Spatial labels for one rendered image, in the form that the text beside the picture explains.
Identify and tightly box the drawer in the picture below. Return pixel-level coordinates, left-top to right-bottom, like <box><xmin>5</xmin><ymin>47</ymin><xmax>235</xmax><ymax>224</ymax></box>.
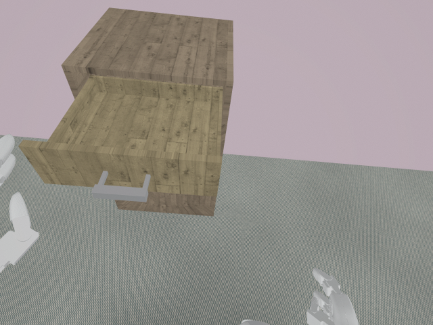
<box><xmin>18</xmin><ymin>75</ymin><xmax>223</xmax><ymax>197</ymax></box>

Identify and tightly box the handle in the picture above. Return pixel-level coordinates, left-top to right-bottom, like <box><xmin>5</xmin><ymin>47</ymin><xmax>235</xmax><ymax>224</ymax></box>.
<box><xmin>91</xmin><ymin>171</ymin><xmax>151</xmax><ymax>202</ymax></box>

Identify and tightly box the left robot hand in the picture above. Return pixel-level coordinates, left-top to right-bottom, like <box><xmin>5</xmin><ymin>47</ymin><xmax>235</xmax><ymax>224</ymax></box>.
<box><xmin>0</xmin><ymin>134</ymin><xmax>39</xmax><ymax>273</ymax></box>

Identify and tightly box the cabinet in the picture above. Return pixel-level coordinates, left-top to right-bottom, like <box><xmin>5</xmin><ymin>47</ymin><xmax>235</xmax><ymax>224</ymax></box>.
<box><xmin>62</xmin><ymin>7</ymin><xmax>233</xmax><ymax>216</ymax></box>

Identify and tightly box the right robot hand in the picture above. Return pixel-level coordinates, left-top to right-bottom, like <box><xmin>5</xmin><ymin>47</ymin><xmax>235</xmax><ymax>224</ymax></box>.
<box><xmin>306</xmin><ymin>268</ymin><xmax>359</xmax><ymax>325</ymax></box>

